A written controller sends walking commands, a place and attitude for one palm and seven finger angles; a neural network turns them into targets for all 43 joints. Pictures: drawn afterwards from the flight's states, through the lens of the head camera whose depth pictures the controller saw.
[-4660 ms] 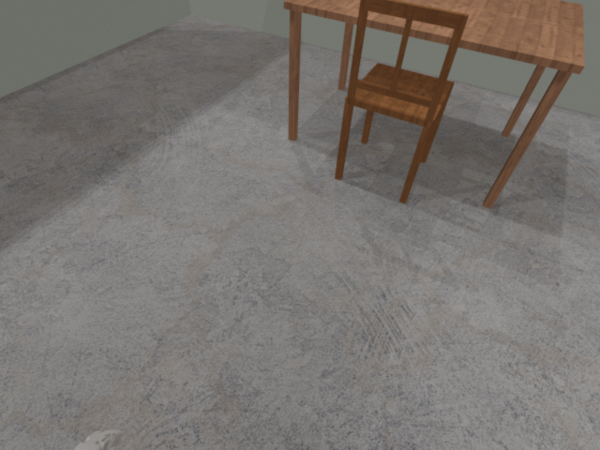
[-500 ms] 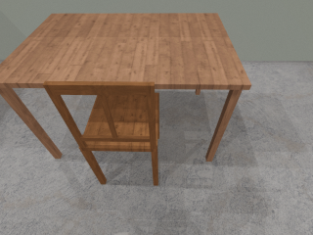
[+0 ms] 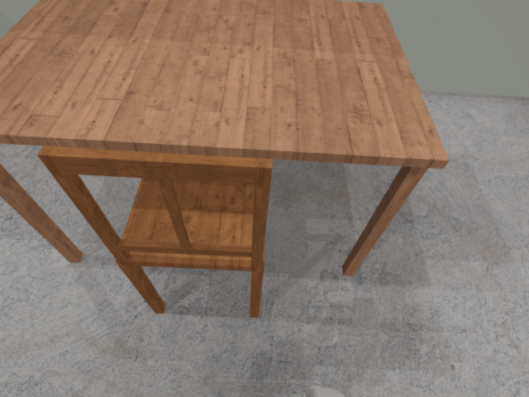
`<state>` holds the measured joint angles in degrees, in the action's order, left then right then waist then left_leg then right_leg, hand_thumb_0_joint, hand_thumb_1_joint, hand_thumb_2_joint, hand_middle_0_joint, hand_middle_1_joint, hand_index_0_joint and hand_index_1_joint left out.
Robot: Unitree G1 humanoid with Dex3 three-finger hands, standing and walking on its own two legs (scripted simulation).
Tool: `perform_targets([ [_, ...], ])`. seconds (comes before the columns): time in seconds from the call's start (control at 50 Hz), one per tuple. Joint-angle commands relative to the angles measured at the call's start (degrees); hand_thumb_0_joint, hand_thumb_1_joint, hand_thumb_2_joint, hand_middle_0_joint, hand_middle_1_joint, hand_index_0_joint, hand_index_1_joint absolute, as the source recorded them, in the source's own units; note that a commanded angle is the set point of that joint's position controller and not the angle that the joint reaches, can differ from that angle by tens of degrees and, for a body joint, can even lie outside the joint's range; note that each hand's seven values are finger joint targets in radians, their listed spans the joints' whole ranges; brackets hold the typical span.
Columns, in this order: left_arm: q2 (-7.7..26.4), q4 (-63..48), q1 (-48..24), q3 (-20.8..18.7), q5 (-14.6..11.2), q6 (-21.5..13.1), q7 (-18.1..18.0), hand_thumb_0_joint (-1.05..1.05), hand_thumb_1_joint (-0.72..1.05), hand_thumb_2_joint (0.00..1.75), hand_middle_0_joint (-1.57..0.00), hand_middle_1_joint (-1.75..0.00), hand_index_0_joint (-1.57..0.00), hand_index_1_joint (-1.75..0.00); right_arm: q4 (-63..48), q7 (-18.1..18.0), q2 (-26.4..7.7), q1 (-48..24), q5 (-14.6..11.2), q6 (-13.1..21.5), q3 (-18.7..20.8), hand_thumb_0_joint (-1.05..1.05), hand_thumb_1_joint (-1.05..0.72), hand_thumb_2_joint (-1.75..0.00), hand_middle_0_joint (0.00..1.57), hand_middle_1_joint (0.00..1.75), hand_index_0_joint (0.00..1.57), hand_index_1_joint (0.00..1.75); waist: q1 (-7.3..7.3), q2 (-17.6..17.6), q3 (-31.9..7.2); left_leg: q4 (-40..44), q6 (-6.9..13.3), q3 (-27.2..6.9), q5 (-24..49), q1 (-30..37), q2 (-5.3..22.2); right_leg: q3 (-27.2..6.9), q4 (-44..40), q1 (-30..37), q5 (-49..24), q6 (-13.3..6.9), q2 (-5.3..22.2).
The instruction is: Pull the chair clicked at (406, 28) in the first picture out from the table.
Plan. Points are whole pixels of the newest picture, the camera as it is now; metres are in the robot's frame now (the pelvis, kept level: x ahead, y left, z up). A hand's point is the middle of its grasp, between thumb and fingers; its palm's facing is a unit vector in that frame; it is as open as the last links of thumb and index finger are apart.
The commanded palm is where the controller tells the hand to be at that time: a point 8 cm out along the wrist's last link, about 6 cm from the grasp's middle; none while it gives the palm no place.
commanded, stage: come to a stop and stand still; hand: left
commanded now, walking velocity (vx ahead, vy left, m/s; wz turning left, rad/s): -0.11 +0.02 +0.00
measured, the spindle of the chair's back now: (176, 215) +0.44 +0.21 -0.10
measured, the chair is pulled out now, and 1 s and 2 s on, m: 0.00 0.00 0.00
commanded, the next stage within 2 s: look again from close up in 1.12 s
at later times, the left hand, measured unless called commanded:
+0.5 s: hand out of the picture +0.01 +0.14 -0.15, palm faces +0.09 -0.95 -0.29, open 7.3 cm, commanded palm none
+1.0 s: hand out of the picture -0.06 +0.20 -0.18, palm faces +0.05 -0.98 -0.21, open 7.4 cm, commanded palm none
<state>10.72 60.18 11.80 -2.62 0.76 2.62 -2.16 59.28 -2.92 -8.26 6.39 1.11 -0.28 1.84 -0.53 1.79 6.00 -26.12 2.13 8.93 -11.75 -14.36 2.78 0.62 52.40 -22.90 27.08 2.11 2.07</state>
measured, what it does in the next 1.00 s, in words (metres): steps on the spot: right foot, then left foot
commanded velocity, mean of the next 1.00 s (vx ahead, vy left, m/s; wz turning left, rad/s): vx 0.01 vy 0.08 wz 0.00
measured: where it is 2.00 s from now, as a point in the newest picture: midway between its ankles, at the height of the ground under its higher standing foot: outside the picture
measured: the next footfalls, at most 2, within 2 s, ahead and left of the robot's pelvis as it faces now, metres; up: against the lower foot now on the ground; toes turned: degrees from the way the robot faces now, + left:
right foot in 0.16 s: +0.04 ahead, -0.16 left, +0.00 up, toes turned -3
left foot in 0.68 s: -0.04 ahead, +0.12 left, +0.00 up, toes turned +3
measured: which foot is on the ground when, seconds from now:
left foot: down 0.00-0.16, up 0.18-0.66, down 0.68-1.00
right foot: up 0.00-0.14, down 0.16-0.68, up 0.70-0.96, down 0.98-1.00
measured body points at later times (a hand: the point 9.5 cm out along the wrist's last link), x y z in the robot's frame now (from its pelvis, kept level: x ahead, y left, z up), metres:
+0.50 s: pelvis -0.03 -0.05 +0.00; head +0.00 -0.09 +0.45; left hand +0.00 +0.19 -0.13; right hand +0.02 -0.30 -0.16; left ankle -0.08 +0.11 -0.67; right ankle +0.00 -0.16 -0.74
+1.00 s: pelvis -0.06 +0.02 +0.00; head -0.04 +0.02 +0.45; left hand -0.06 +0.25 -0.16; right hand -0.03 -0.21 -0.16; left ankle -0.08 +0.11 -0.74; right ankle -0.09 -0.09 -0.74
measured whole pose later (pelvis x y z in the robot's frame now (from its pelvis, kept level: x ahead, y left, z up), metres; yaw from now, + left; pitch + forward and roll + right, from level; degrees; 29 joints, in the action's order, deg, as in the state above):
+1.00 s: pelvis -0.06 +0.02 +0.00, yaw +0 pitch +0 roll +2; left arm 9.7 63.6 14.8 -0.9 0.6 1.0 -2.0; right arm 62.4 -2.5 -8.5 13.6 0.7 0.1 0.4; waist -0.8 2.3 1.6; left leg -24.3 2.5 4.5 -14.3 -10.4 -3.0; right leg 1.3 28.3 -10.9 16.9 0.8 2.5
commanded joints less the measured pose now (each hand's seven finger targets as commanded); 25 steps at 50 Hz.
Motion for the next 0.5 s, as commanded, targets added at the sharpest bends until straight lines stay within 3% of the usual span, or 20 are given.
perform_targets([
  [0.0,2.2,-3.0,6.0,-1.2,0.3,0.5,-0.1,0.00,0.90,0.90,-0.20,-0.30,-0.20,-0.30,-2.7,0.0,-11.2,3.1,0.4,-0.7,3.3,0.00,-0.90,-0.90,0.20,0.30,0.20,0.30,0.20,-12.1,-9.1,3.9,7.5,-8.9,37.3,7.4,16.1,-0.2,-1.8,1.5,-2.0,-0.6,0.6],
  [0.06,2.5,-3.5,6.8,-1.1,0.2,-0.4,-0.1,0.00,0.90,0.90,-0.20,-0.30,-0.20,-0.30,-3.1,0.8,-11.2,1.9,0.4,-1.1,3.5,0.00,-0.90,-0.90,0.20,0.30,0.20,0.30,-0.67,-13.7,-8.9,2.5,5.6,-9.1,26.7,3.9,14.7,1.5,-13.0,7.7,-7.2,-1.1,0.7],
  [0.08,2.7,-3.2,7.9,-1.0,0.3,-0.8,-0.1,0.00,0.90,0.90,-0.20,-0.30,-0.20,-0.30,-3.2,1.1,-10.9,2.1,0.3,-1.3,3.5,0.00,-0.90,-0.90,0.20,0.30,0.20,0.30,-1.23,-12.1,-9.2,0.8,4.0,-8.4,20.4,2.2,12.5,2.5,-19.3,11.1,-12.5,-0.9,0.2],
  [0.1,3.8,-2.7,9.2,-1.1,0.6,-1.4,-0.2,0.00,0.90,0.90,-0.20,-0.30,-0.20,-0.30,-3.0,1.5,-9.9,2.5,-0.1,-1.3,3.4,0.00,-0.90,-0.90,0.20,0.30,0.20,0.30,-1.97,-8.0,-10.0,-2.8,1.5,-6.7,12.3,1.1,9.5,1.7,-26.9,14.2,-19.4,-0.7,1.2],
  [0.12,7.6,-3.2,7.5,-1.1,1.2,-2.3,-0.4,0.00,0.90,0.90,-0.20,-0.30,-0.20,-0.30,-3.0,1.9,-6.5,5.0,-0.6,-1.4,2.9,0.00,-0.90,-0.90,0.20,0.30,0.20,0.30,-0.82,3.4,-9.2,-9.4,-2.0,-4.0,-1.1,-2.8,3.8,-7.3,-32.9,15.3,-27.2,-2.5,8.4],
  [0.14,11.8,-4.4,5.3,-1.6,1.3,-2.8,-0.4,0.00,0.90,0.90,-0.20,-0.30,-0.20,-0.30,-4.5,2.1,-4.1,5.2,-0.8,-1.8,2.3,0.00,-0.90,-0.90,0.20,0.30,0.20,0.30,-0.22,14.2,-7.0,-15.6,-4.0,-3.4,-18.8,-7.4,-1.4,-17.9,-35.2,11.9,-36.9,-7.7,18.9],
  [0.16,12.7,-5.1,5.2,-1.5,1.0,-2.6,-0.2,0.00,0.90,0.90,-0.20,-0.30,-0.20,-0.30,-4.7,2.0,-5.9,4.2,-0.6,-2.8,2.7,0.00,-0.90,-0.90,0.20,0.30,0.20,0.30,-1.50,9.9,-7.1,-22.4,-3.6,-8.1,-22.0,-5.5,-1.0,-17.6,-36.6,7.0,-33.5,-11.7,21.7],
  [0.18,11.9,-5.2,3.7,-1.6,1.0,-2.5,-0.3,0.00,0.90,0.90,-0.20,-0.30,-0.20,-0.30,-4.6,2.2,-5.6,2.6,-0.2,-3.4,2.7,0.00,-0.90,-0.90,0.20,0.30,0.20,0.30,-1.00,7.8,-4.9,-27.0,-3.5,-9.7,-19.8,-7.6,-1.0,-16.1,-36.9,5.9,-32.5,-11.9,19.7],
  [0.2,11.7,-5.1,2.1,-2.0,0.9,-2.6,-0.4,0.00,0.90,0.90,-0.20,-0.30,-0.20,-0.30,-4.0,2.1,-6.3,3.7,0.0,-3.5,2.7,0.00,-0.90,-0.90,0.20,0.30,0.20,0.30,-0.28,10.9,-4.9,-30.6,-3.6,-10.5,-17.6,-10.4,-1.3,-15.8,-35.6,8.3,-34.5,-11.4,18.3],
  [0.24,10.1,-5.6,1.3,-1.7,0.6,-2.8,-0.6,0.00,0.90,0.90,-0.20,-0.30,-0.20,-0.30,-2.8,2.4,-7.8,5.4,0.1,-3.4,3.0,0.00,-0.90,-0.90,0.20,0.30,0.20,0.30,-0.04,8.4,-4.2,-35.8,-4.4,-11.0,-12.9,-12.9,-1.1,-11.8,-33.6,11.2,-39.3,-10.8,16.8],
  [0.28,10.3,-5.6,3.2,-2.0,0.5,-3.1,-0.7,0.00,0.90,0.90,-0.20,-0.30,-0.20,-0.30,-3.0,2.7,-8.2,6.0,0.1,-3.4,3.0,0.00,-0.90,-0.90,0.20,0.30,0.20,0.30,-0.82,6.5,-5.7,-37.7,-5.2,-11.3,-10.0,-14.9,-1.7,-10.2,-32.8,15.3,-41.4,-10.4,16.4],
  [0.34,10.5,-4.9,6.3,-2.4,0.4,-3.3,-1.1,0.00,0.90,0.90,-0.20,-0.30,-0.20,-0.30,-3.8,2.8,-8.2,4.9,0.2,-3.5,2.8,0.00,-0.90,-0.90,0.20,0.30,0.20,0.30,-2.31,5.9,-7.3,-37.2,-6.1,-11.6,-9.1,-16.8,-1.6,-10.6,-32.2,19.9,-42.5,-10.7,17.1],
  [0.4,10.3,-4.4,7.6,-2.3,0.7,-3.3,-1.3,0.00,0.90,0.90,-0.20,-0.30,-0.20,-0.30,-4.5,2.9,-7.9,4.4,0.3,-3.5,2.6,0.00,-0.90,-0.90,0.20,0.30,0.20,0.30,-2.72,7.2,-7.5,-34.3,-6.4,-11.4,-9.5,-16.5,-1.1,-11.6,-33.5,20.4,-36.7,-11.1,17.5],
  [0.48,10.6,-4.7,6.7,-2.3,1.3,-2.9,-0.6,0.00,0.90,0.90,-0.20,-0.30,-0.20,-0.30,-4.7,3.1,-6.9,4.6,-0.2,-2.8,2.0,0.00,-0.90,-0.90,0.20,0.30,0.20,0.30,-2.71,9.4,-6.8,-23.0,-5.8,-8.8,-11.4,-10.1,-1.1,-11.3,-36.1,15.9,-24.7,-10.7,15.7],
])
